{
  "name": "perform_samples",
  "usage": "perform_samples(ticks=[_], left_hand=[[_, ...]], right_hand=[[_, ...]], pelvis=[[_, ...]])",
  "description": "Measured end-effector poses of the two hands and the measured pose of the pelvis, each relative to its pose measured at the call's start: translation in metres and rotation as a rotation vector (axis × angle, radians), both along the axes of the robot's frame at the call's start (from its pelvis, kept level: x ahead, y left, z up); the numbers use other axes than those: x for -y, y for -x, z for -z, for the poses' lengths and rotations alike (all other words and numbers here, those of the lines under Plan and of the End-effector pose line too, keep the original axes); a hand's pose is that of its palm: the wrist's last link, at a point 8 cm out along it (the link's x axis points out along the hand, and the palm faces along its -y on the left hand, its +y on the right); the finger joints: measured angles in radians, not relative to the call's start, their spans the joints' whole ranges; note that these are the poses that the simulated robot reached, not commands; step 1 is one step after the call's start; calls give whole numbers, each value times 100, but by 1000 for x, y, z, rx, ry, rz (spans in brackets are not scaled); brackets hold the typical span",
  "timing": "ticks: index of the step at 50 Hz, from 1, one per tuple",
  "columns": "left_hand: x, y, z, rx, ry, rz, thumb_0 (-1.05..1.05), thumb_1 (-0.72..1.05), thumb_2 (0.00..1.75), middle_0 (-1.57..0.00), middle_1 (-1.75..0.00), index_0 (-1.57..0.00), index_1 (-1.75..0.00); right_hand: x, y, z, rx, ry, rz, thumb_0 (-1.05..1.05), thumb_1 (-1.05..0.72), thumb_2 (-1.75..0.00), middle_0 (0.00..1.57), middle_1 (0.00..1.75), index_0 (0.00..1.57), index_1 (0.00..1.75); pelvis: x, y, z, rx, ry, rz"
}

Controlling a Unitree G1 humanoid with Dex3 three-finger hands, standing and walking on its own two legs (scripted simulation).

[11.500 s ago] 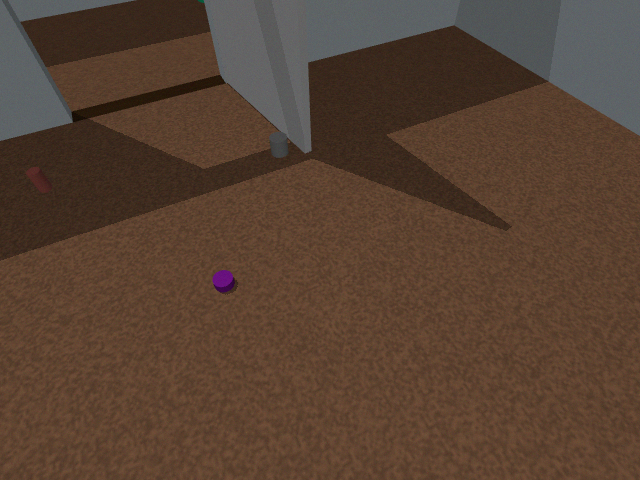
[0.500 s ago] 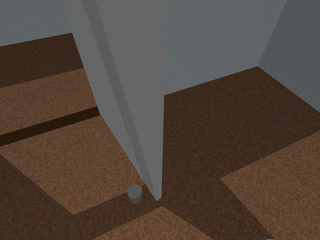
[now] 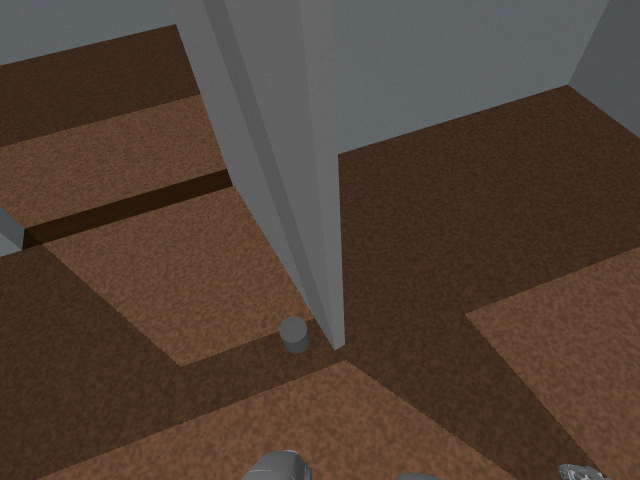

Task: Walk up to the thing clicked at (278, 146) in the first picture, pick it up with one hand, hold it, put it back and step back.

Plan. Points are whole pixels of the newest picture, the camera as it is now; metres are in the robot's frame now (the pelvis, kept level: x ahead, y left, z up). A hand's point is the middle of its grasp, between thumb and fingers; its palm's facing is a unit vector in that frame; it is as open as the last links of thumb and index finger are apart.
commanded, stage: walk up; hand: left
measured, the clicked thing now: (294, 334) +0.57 +0.15 -0.72
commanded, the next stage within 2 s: stand in 1.56 s
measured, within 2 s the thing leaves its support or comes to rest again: neither
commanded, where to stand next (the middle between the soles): +0.13 +0.01 m, yaw -4 degrees
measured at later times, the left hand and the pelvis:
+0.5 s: hand out of the picture +0.13 +0.28 -0.16, palm faces -0.02 -0.91 -0.41, open 7.4 cm; pelvis +0.04 +0.00 -0.02, yaw +0 degrees
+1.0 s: hand out of the picture +0.07 +0.32 -0.15, palm faces -0.09 -0.91 -0.40, open 7.4 cm; pelvis +0.00 +0.03 +0.00, yaw -2 degrees
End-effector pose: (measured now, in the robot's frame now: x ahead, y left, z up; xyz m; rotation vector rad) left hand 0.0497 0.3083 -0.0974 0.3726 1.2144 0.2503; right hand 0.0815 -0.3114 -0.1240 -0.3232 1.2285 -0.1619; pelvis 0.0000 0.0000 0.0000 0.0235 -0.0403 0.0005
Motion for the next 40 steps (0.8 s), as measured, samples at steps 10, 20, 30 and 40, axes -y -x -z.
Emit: perform_samples(ticks=[10,20,30,40], left_hand=[[-43,35,11,-89,27,-59,1,90,90,-21,-30,-20,-30],[-32,-42,13,4,38,1,1,90,90,-20,-30,-20,-30],[-3,-95,12,122,-18,92,1,90,90,-21,-30,-20,-30],[-39,-77,19,184,-26,55,1,90,90,-21,-30,-20,-30]], right_hand=[[-20,-7,-27,90,63,-28,1,-90,-90,20,30,21,30],[-4,-13,-35,69,110,23,1,-90,-90,20,30,21,30],[-6,-46,15,70,36,39,1,-90,-90,20,30,20,30],[-32,26,16,-33,41,9,1,-90,-90,20,30,20,30]], pelvis=[[-25,-21,1,15,-11,-20],[-16,-44,0,42,15,0],[-9,-22,21,23,13,-2],[-34,4,29,18,9,-19]])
